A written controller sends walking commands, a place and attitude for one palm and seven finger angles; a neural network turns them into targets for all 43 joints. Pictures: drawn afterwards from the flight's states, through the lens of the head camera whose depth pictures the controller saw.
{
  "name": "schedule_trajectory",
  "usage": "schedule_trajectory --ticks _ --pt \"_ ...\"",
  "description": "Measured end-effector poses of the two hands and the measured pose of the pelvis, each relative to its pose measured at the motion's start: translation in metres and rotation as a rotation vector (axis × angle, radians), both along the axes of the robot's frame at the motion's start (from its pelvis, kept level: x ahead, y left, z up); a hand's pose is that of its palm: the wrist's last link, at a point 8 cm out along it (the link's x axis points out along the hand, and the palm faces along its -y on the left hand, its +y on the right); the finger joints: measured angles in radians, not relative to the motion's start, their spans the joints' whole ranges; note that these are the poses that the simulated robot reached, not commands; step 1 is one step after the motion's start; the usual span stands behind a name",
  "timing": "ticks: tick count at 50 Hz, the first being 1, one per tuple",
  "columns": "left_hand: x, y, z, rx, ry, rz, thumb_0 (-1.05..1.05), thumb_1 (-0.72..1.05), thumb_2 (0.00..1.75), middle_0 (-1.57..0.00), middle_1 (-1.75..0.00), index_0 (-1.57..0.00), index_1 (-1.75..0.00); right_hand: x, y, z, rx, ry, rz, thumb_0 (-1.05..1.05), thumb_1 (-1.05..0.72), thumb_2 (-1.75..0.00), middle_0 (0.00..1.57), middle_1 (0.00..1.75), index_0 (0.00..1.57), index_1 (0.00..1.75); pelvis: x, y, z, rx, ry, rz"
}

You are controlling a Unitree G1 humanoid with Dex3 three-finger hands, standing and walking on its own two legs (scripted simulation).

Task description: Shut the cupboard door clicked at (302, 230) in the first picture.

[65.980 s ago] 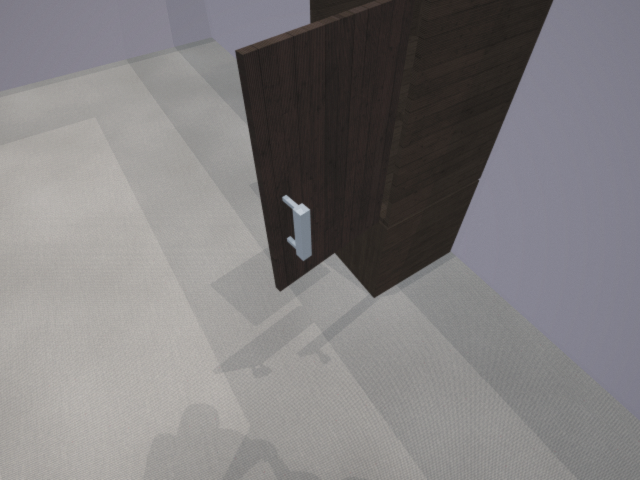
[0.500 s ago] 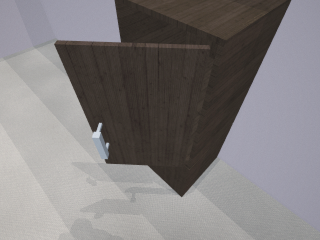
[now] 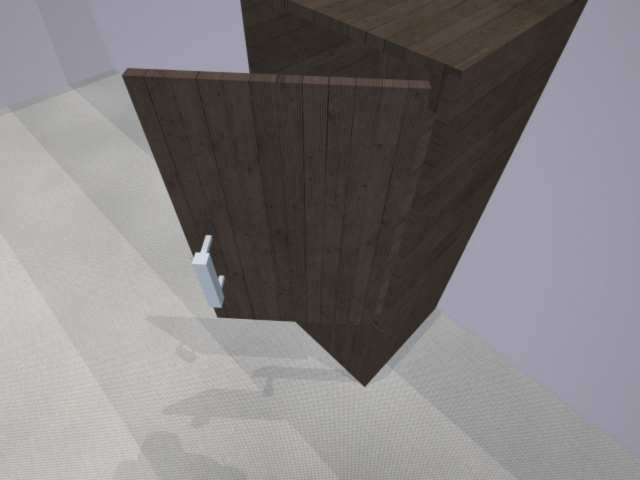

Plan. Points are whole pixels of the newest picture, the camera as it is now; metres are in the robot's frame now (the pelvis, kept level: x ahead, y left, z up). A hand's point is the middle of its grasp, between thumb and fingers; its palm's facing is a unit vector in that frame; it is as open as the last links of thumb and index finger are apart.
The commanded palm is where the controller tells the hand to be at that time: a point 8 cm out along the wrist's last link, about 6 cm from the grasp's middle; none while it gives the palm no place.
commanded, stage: raise the hand and make a fist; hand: left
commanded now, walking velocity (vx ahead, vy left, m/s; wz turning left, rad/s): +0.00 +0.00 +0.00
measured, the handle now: (212, 272) +0.46 +0.23 -0.12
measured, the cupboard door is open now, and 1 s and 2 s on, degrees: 42 42 42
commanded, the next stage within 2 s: bring the fist close to the handle in 1.88 s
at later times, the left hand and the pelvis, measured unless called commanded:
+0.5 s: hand out of the picture +0.11 +0.21 -0.08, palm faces +0.11 -0.99 -0.05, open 5.6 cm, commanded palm +0.10 +0.25 -0.08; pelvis -0.08 +0.01 -0.13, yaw +3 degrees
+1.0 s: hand (167, 471) +0.14 +0.21 -0.09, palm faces -0.04 -1.00 -0.02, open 3.4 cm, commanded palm +0.12 +0.27 -0.08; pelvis -0.07 +0.03 -0.13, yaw +2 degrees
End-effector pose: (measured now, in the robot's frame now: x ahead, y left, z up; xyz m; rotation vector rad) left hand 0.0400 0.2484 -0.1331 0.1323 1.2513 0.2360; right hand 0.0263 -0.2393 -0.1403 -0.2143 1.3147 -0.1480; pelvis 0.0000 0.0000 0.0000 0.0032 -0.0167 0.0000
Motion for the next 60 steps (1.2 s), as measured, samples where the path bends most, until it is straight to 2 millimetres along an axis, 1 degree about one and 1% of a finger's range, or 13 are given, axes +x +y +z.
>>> schedule_trajectory --ticks 7,10,13,17,20,24,28,32,36,41,45,52,60 --pt "0.109 0.009 0.112 0.069 -0.885 0.005 0.01 0.9 0.9 -0.23 -0.34 -0.23 -0.34 0.056 -0.005 0.014 -0.026 -0.472 0.041 0.01 -0.9 -0.9 0.2 0.3 0.2 0.3 -0.017 0.007 -0.017 0.005 0.046 0.048" --pt "0.128 0.0 0.123 -0.001 -1.134 -0.067 0.01 0.91 0.9 -0.27 -0.38 -0.26 -0.38 0.083 -0.004 0.021 -0.023 -0.624 0.084 0.01 -0.9 -0.9 0.2 0.3 0.2 0.3 -0.032 0.006 -0.034 0.015 0.116 0.037" --pt "0.117 -0.013 0.101 -0.102 -1.264 -0.177 0.0 0.91 0.9 -0.31 -0.42 -0.31 -0.42 0.104 -0.004 0.024 -0.033 -0.727 0.153 0.01 -0.9 -0.9 0.2 0.3 0.2 0.3 -0.046 0.002 -0.058 0.022 0.18 0.026" --pt "0.078 -0.017 0.045 -0.176 -1.196 -0.24 0.0 0.9 0.9 -0.38 -0.5 -0.38 -0.5 0.125 -0.003 0.012 -0.061 -0.798 0.238 0.01 -0.9 -0.9 0.2 0.3 0.2 0.3 -0.06 0.002 -0.093 0.014 0.242 0.028" --pt "0.049 -0.003 0.023 -0.144 -1.138 -0.179 0.01 0.9 0.9 -0.43 -0.56 -0.43 -0.55 0.136 0.005 -0.004 -0.064 -0.818 0.275 0.01 -0.9 -0.9 0.2 0.3 0.2 0.3 -0.067 0.004 -0.115 -0.004 0.263 0.038" --pt "0.039 0.013 0.045 -0.033 -1.241 -0.156 0.02 0.89 0.9 -0.51 -0.63 -0.5 -0.63 0.139 0.028 -0.028 -0.028 -0.809 0.305 0.01 -0.9 -0.9 0.2 0.3 0.2 0.3 -0.074 0.007 -0.131 -0.033 0.275 0.052" --pt "0.058 0.007 0.077 -0.029 -1.372 -0.253 0.02 0.9 0.9 -0.57 -0.71 -0.57 -0.71 0.127 0.052 -0.05 0.035 -0.771 0.295 0.01 -0.9 -0.9 0.2 0.3 0.2 0.3 -0.08 0.012 -0.137 -0.054 0.285 0.06" --pt "0.082 -0.006 0.064 -0.15 -1.25 -0.331 0.01 0.9 0.9 -0.65 -0.79 -0.65 -0.79 0.102 0.063 -0.062 0.08 -0.706 0.216 0.01 -0.9 -0.9 0.2 0.3 0.21 0.3 -0.082 0.017 -0.135 -0.051 0.297 0.049" --pt "0.084 -0.002 0.041 -0.198 -1.066 -0.265 0.01 0.9 0.9 -0.72 -0.87 -0.72 -0.87 0.077 0.059 -0.061 0.063 -0.637 0.141 0.01 -0.9 -0.9 0.21 0.3 0.21 0.3 -0.078 0.021 -0.126 -0.043 0.305 0.035" --pt "0.074 0.025 0.062 -0.055 -1.159 -0.168 0.02 0.9 0.9 -0.81 -0.97 -0.81 -0.97 0.064 0.043 -0.055 -0.006 -0.587 0.146 0.01 -0.9 -0.9 0.21 0.3 0.21 0.3 -0.07 0.024 -0.121 -0.048 0.31 0.035" --pt "0.074 0.03 0.072 -0.018 -1.265 -0.197 0.02 0.9 0.9 -0.88 -1.05 -0.88 -1.05 0.07 0.033 -0.055 -0.046 -0.581 0.187 0.01 -0.9 -0.9 0.2 0.3 0.21 0.3 -0.068 0.027 -0.126 -0.061 0.319 0.047" --pt "0.087 0.011 0.04 -0.168 -1.124 -0.284 0.01 0.9 0.9 -1.01 -1.19 -1.01 -1.19 0.098 0.032 -0.046 -0.07 -0.643 0.183 0.01 -0.9 -0.9 0.2 0.3 0.2 0.3 -0.063 0.03 -0.129 -0.06 0.339 0.04" --pt "0.09 0.035 0.075 -0.031 -1.268 -0.194 0.02 0.9 0.9 -1.16 -1.35 -1.16 -1.35 0.125 0.05 -0.039 -0.019 -0.68 0.219 0.01 -0.9 -0.9 0.2 0.3 0.2 0.3 -0.053 0.028 -0.125 -0.067 0.341 0.046"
